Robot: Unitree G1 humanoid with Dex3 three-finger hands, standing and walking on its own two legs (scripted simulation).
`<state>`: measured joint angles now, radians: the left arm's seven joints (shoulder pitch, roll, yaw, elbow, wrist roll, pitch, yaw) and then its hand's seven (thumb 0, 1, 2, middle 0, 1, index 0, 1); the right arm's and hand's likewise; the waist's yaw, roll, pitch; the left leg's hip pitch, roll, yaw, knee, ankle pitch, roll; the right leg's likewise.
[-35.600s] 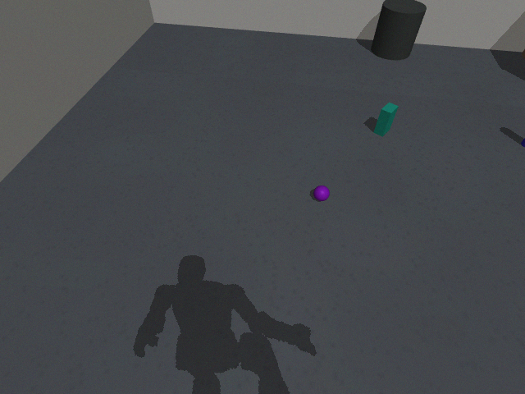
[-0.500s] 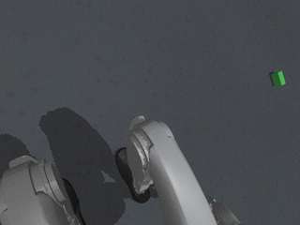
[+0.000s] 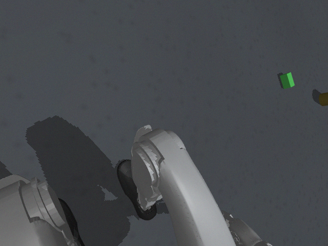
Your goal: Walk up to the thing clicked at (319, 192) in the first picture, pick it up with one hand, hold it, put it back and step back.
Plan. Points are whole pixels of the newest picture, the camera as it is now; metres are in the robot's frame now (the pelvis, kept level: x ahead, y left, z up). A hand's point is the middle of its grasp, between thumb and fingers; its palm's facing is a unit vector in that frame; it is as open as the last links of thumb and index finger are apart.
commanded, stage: rest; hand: left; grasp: from above
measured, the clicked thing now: out of the picture +0.51 +0.31 -0.28
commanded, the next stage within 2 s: open in 0.30 s
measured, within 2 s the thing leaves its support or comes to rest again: neither
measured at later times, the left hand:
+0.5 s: hand out of the picture +0.50 +0.30 -0.24, palm faces -0.44 -0.14 -0.89, open 9.9 cm
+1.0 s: hand out of the picture +0.50 +0.30 -0.24, palm faces -0.43 -0.13 -0.89, open 12.7 cm
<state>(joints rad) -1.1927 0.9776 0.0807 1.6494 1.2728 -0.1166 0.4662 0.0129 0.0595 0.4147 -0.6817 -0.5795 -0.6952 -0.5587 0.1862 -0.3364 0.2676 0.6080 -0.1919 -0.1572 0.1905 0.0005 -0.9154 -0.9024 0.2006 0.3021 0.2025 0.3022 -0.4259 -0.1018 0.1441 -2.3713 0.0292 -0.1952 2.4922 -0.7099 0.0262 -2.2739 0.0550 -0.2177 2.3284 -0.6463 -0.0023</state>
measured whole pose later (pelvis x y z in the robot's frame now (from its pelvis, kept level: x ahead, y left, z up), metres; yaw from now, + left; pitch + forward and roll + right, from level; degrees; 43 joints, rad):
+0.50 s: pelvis +0.00 +0.00 +0.00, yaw -1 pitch +31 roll -14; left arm -1.23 1.03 0.06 1.72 1.27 -0.13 0.49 0.02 0.05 0.44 -0.66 -0.63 -0.68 -0.59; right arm 0.19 -0.34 0.33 0.60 -0.20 -0.18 0.20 0.00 -0.91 -0.90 0.20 0.30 0.20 0.30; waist -0.45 -0.11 0.16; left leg -2.37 0.03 -0.21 2.50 -0.71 0.03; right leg -2.27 0.06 -0.23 2.32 -0.63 0.01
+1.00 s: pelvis +0.00 +0.00 +0.00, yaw -2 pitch +31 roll -15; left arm -1.21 1.04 0.06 1.67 1.25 -0.11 0.48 0.00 -0.32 0.90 -0.20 -1.04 -0.23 -1.01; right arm 0.18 -0.34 0.34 0.60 -0.21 -0.18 0.20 0.00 -0.91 -0.90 0.20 0.30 0.20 0.30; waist -0.45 -0.12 0.16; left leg -2.37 0.03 -0.22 2.50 -0.71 0.02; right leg -2.27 0.07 -0.24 2.32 -0.64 0.00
